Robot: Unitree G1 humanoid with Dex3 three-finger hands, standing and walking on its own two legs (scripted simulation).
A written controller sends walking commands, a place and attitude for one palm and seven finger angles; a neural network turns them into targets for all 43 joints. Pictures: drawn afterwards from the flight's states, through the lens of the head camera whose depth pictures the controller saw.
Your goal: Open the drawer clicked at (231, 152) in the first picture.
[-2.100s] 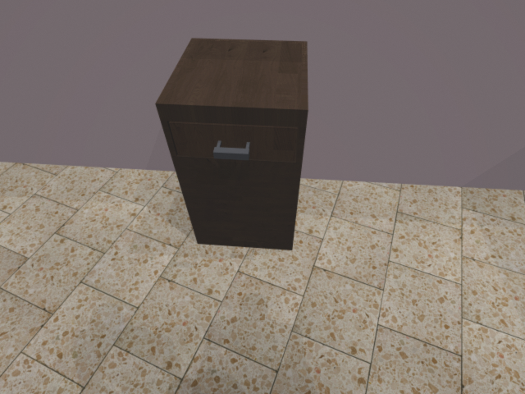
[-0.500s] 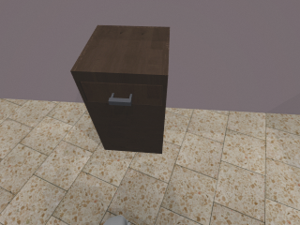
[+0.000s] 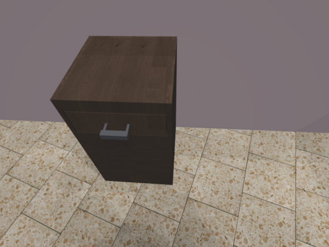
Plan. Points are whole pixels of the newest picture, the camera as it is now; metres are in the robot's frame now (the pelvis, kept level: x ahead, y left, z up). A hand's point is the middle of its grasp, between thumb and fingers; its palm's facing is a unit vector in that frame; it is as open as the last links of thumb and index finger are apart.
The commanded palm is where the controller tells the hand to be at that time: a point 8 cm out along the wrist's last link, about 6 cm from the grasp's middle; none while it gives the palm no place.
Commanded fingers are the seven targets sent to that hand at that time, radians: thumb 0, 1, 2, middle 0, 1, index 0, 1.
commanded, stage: come to a stop and stand still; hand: left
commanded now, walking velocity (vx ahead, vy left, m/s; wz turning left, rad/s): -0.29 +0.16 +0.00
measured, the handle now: (115, 130) +0.53 +0.24 -0.15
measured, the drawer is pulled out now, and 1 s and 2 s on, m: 0.00 0.00 0.00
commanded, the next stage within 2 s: look again from close up in 0.82 s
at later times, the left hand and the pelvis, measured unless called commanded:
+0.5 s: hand out of the picture +0.07 +0.19 -0.16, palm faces -0.02 -0.96 -0.27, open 7.4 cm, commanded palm none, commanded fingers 0.00 0.90 0.90 -0.20 -0.30 -0.20 -0.30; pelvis -0.01 +0.00 +0.00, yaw -3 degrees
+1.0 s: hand out of the picture +0.01 +0.17 -0.17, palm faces -0.02 -0.98 -0.22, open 7.4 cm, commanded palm none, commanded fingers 0.00 0.90 0.90 -0.20 -0.30 -0.20 -0.30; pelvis +0.00 +0.00 +0.01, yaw -3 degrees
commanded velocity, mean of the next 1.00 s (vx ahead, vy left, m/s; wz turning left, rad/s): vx -0.02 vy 0.03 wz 0.00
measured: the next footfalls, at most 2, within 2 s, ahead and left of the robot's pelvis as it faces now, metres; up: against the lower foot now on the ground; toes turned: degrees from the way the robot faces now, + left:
left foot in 0.18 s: +0.06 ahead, +0.12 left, +0.00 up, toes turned -2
right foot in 0.48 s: +0.00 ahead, -0.11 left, +0.00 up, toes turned -2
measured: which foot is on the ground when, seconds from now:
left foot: up 0.00-0.16, down 0.18-1.00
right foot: down 0.00-0.20, up 0.22-0.46, down 0.48-1.00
